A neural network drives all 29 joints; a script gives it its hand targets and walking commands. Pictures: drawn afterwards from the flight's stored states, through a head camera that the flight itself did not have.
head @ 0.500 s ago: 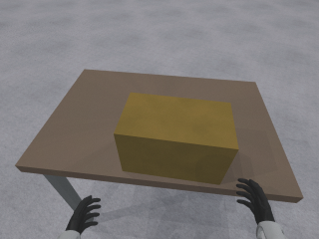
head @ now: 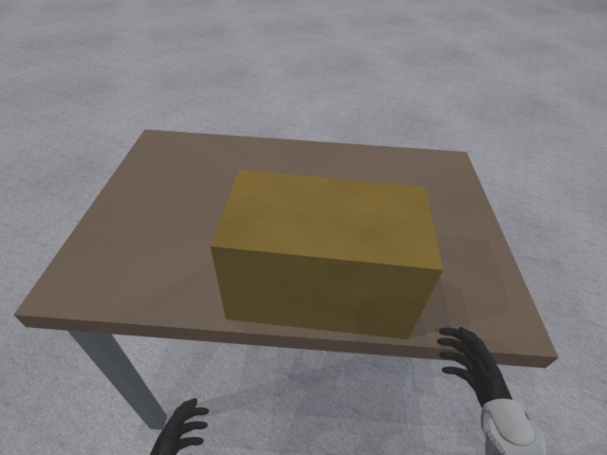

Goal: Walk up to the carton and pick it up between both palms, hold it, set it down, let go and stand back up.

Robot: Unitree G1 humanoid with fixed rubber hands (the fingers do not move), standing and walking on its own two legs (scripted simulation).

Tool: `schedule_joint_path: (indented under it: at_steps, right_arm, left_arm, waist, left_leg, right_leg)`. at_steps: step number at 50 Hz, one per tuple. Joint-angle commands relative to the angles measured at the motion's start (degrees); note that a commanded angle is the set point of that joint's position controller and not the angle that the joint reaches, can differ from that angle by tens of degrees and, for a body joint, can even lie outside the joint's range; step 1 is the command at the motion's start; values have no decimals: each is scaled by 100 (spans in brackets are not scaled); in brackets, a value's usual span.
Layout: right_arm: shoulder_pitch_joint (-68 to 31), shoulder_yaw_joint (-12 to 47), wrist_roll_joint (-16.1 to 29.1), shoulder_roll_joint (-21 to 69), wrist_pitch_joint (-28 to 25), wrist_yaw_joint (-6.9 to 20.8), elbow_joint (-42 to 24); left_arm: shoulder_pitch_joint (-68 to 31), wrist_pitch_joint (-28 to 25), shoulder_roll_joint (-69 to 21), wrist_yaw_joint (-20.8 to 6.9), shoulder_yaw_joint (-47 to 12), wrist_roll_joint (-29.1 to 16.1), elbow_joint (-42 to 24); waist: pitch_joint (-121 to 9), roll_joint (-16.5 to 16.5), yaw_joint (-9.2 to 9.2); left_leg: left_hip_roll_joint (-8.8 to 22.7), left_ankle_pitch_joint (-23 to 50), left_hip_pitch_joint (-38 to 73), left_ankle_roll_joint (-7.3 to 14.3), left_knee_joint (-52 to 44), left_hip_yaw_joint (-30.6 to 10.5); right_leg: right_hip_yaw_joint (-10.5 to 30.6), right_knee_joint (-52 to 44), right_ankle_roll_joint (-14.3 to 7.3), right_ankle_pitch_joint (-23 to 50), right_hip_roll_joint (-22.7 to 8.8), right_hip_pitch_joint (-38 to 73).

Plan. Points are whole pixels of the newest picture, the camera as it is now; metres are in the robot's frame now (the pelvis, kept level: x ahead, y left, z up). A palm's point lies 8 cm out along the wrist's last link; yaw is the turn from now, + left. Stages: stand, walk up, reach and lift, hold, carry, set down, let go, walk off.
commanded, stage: let go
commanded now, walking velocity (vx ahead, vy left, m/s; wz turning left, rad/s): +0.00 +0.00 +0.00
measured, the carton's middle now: (323, 254) +0.41 +0.00 +0.02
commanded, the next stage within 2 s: stand in 0.38 s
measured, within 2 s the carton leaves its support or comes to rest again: neither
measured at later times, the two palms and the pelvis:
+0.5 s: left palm out of the picture +0.13 +0.23 -0.09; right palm (490, 394) +0.21 -0.22 -0.02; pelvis +0.00 +0.00 +0.00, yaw +1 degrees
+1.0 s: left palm out of the picture +0.02 +0.26 -0.12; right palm out of the picture +0.03 -0.23 -0.14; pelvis -0.02 +0.01 -0.01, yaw +2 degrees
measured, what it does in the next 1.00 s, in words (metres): stands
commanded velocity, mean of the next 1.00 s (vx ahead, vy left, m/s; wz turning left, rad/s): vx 0.00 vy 0.00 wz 0.00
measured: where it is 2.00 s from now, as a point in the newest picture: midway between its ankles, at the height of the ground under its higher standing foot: outside the picture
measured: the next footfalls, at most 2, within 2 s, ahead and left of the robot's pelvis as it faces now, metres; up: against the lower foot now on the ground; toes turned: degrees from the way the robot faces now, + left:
none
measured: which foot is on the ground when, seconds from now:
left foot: down 0.00-1.00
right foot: down 0.00-1.00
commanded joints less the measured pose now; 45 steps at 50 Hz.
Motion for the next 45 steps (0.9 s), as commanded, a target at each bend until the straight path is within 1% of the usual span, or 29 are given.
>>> schedule_joint_path:
  at_steps: [1, 8, 17, 18, 19, 20, 21, 22, 24, 26, 30, 33, 39, 45]
  right_arm:
    - [388, -137, -205, -700, 605, -47, 904]
    - [271, -197, -268, -644, 594, -66, 949]
    - [242, -208, -289, -575, 656, -94, 778]
    - [-133, -228, -141, -640, 242, -77, -642]
    - [229, -302, -120, -650, 193, -101, -259]
    - [478, -259, 31, -1224, 455, -244, -381]
    - [740, -254, 14, -1101, 537, -305, -427]
    - [853, -229, 11, -1103, 561, -330, -440]
    - [938, -207, -20, -1159, 569, -350, -481]
    - [973, -190, -42, -1233, 587, -328, -513]
    - [1026, -147, -48, -1252, 603, -327, -561]
    - [906, -132, -30, -1304, 620, -320, -471]
    - [951, -103, -30, -1444, 584, -314, -46]
    - [1400, -25, -36, -1424, 593, -328, 380]
  left_arm:
    - [-522, -361, 495, 75, 136, 21, -991]
    - [-533, -448, 569, 87, 69, -95, -999]
    - [-566, -345, 602, 69, 4, -195, -1015]
    - [-1088, -380, 1016, 233, 204, -567, -1730]
    - [-676, -259, 799, 238, -192, -601, -1316]
    - [325, -632, 1407, 88, 329, -618, -358]
    - [468, -820, 1536, -7, 355, -554, -227]
    - [354, -930, 1451, -73, 363, -498, -196]
    - [211, -1062, 1302, -186, 327, -433, -152]
    - [175, -1099, 1259, -262, 317, -412, -57]
    - [156, -1102, 1297, -332, 314, -444, 88]
    - [233, -1116, 1333, -345, 302, -442, 168]
    - [393, -1124, 1428, -307, 268, -442, 333]
    - [654, -1091, 1461, -246, 200, -461, 576]
  waist:
    - [400, 1112, -76]
    - [515, 1044, -87]
    - [517, 969, -112]
    - [-435, 782, 515]
    - [-324, 879, 92]
    - [11, 1610, 212]
    - [-504, 1244, 121]
    - [-662, 1001, 121]
    - [-759, 740, 86]
    - [-646, 726, 70]
    - [-574, 670, 52]
    - [-583, 594, 74]
    - [-791, 267, 126]
    - [-759, 201, 129]
  left_leg:
    - [165, -265, -1783, -71, -969, 217]
    - [141, -545, -1872, -15, -975, 232]
    - [64, -472, -1475, -89, -844, 219]
    - [-57, -144, -1648, -195, -220, 199]
    - [-1, -60, -1156, -255, -187, 213]
    - [372, 929, -1462, 89, 142, -432]
    - [517, 1119, -1103, 181, 173, -535]
    - [540, 1057, -1093, 212, 193, -598]
    - [548, 764, -1111, 233, 164, -658]
    - [520, 395, -1279, 183, 134, -651]
    - [523, 33, -1405, 181, 79, -677]
    - [540, -191, -1423, 196, 19, -728]
    - [528, -192, -1439, 227, -18, -857]
    - [474, -290, -1618, 189, -62, -883]
  right_leg:
    - [-103, -273, -296, -210, -17, 699]
    - [-36, -332, -283, -445, -60, 680]
    - [-27, -501, -264, -553, -124, 244]
    - [-71, -443, -152, -496, -272, -590]
    - [-90, -460, -182, -361, -175, -985]
    - [465, -184, 24, 860, -689, -1422]
    - [474, -109, 38, 1122, -764, -1213]
    - [475, -101, 34, 1126, -726, -1163]
    - [483, -128, 15, 901, -670, -1220]
    - [487, -148, -6, 698, -645, -1317]
    - [505, -126, -13, 356, -629, -1506]
    - [510, -120, -1, 100, -610, -1611]
    - [453, -36, -18, 2, -614, -1455]
    - [430, 58, -32, -106, -622, -1298]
